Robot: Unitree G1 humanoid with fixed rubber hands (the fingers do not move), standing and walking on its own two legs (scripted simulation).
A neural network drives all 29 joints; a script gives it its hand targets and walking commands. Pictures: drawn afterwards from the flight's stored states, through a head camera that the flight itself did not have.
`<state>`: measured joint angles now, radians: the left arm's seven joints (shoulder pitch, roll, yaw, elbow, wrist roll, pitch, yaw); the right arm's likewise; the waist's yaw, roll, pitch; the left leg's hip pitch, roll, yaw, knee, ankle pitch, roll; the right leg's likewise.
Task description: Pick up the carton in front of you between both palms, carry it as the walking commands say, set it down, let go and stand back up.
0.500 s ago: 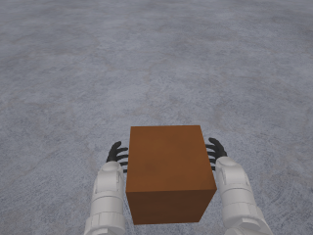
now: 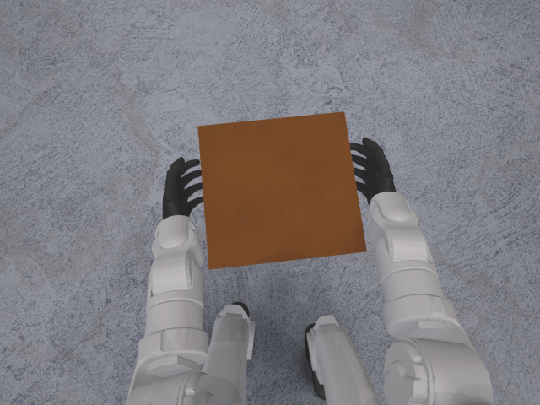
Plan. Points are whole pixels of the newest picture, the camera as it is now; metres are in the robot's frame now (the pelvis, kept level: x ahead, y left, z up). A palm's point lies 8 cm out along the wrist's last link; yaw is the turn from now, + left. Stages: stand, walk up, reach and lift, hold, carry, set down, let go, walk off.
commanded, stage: set down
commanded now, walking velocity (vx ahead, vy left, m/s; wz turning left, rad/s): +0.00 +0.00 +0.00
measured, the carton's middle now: (276, 202) +0.43 +0.03 -0.16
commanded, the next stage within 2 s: none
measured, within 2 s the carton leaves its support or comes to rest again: rests again in 1.58 s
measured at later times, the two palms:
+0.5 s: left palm (182, 208) +0.43 +0.21 -0.22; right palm (335, 190) +0.47 -0.09 -0.22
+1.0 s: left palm (187, 215) +0.45 +0.23 -0.37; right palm (309, 191) +0.51 -0.06 -0.36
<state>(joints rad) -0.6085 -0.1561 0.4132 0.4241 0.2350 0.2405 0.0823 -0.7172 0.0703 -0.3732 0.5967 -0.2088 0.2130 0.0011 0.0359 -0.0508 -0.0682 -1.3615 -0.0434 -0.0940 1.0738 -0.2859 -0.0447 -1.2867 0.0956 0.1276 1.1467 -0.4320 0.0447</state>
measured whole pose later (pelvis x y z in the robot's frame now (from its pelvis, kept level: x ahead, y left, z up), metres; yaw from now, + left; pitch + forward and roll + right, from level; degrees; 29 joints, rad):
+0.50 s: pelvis -0.01 -0.01 -0.12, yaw -2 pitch +47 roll -2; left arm -0.88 -0.03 0.50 0.58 0.22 0.27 0.03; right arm -0.96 0.03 -0.35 0.72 -0.17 0.25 -0.11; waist 0.09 -0.06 -0.18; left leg -1.94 -0.07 -0.13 1.53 -0.41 -0.08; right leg -1.85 0.16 0.09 1.59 -0.57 0.05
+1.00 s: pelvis -0.04 +0.00 -0.22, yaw -3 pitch +46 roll -3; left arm -1.21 0.09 0.52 0.69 0.19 0.30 0.08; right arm -1.38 -0.14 -0.29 0.94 -0.11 0.25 -0.13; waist 0.13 -0.08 0.10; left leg -2.24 -0.10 -0.13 1.87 -0.43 -0.10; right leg -2.15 0.20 0.09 1.95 -0.60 0.10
